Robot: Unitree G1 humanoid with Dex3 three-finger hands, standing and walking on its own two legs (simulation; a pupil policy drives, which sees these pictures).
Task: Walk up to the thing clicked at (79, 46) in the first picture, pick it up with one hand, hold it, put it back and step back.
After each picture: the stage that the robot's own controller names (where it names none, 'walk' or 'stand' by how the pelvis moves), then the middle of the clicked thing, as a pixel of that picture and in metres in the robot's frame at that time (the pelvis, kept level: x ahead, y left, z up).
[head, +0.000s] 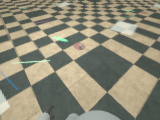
stand; (80, 46) +1.59 +0.31 -0.72
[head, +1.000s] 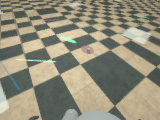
walk; (88, 50) +1.48 +0.09 -0.70
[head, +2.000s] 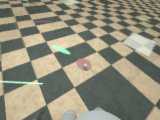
walk; (85, 66) +0.95 +0.04 -0.71
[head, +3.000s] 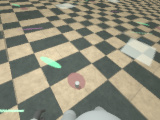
walk; (77, 84) +0.59 +0.13 -0.71
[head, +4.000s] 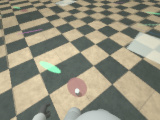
stand; (77, 92) +0.42 +0.17 -0.70
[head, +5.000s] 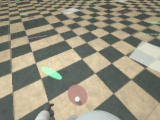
stand; (77, 100) +0.37 +0.16 -0.72
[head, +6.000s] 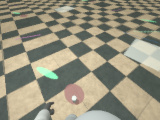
stand; (74, 99) +0.36 +0.19 -0.71
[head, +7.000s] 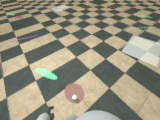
stand; (74, 98) +0.36 +0.21 -0.72
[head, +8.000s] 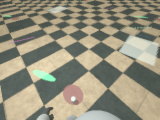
stand; (73, 99) +0.34 +0.22 -0.72
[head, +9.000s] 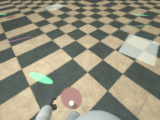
stand; (71, 104) +0.27 +0.22 -0.71
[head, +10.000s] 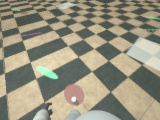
stand; (74, 100) +0.32 +0.20 -0.71
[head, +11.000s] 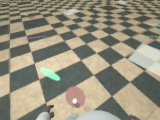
stand; (74, 102) +0.34 +0.19 -0.72
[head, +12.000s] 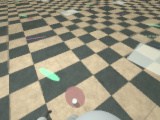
stand; (74, 102) +0.35 +0.19 -0.72
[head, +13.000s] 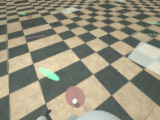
stand; (74, 102) +0.33 +0.19 -0.73
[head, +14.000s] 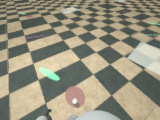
stand; (74, 102) +0.33 +0.18 -0.73
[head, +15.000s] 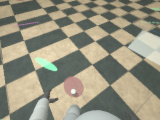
go down; (73, 92) +0.36 +0.18 -0.69
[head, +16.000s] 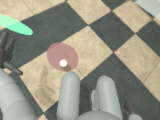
go down; (63, 64) +0.41 +0.24 -0.30
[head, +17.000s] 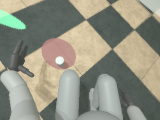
close in; (60, 62) +0.40 +0.25 -0.27
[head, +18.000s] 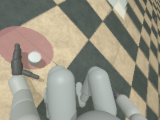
close in; (34, 59) +0.39 +0.28 -0.21
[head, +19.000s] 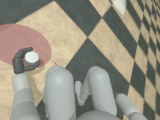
close; (31, 59) +0.38 +0.28 -0.22
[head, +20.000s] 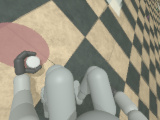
lift; (32, 62) +0.35 +0.27 -0.22
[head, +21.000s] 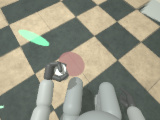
lift; (62, 72) +0.31 +0.22 -0.03
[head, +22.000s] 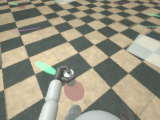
lift; (69, 78) +0.31 +0.16 +0.00
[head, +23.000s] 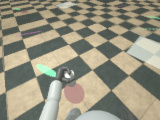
hold; (70, 78) +0.32 +0.16 +0.00
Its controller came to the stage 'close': yes
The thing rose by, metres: 0.70
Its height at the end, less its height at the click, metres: +0.67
